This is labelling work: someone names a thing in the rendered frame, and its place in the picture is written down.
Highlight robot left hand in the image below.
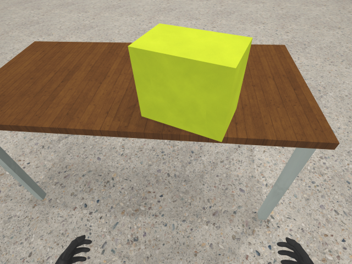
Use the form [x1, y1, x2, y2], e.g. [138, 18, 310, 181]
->
[55, 235, 92, 264]

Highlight table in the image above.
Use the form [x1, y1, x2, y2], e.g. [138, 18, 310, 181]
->
[0, 41, 340, 220]

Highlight robot right hand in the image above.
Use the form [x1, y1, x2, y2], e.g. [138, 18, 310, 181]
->
[277, 237, 314, 264]

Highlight carton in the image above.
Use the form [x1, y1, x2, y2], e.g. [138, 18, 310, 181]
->
[128, 24, 253, 142]

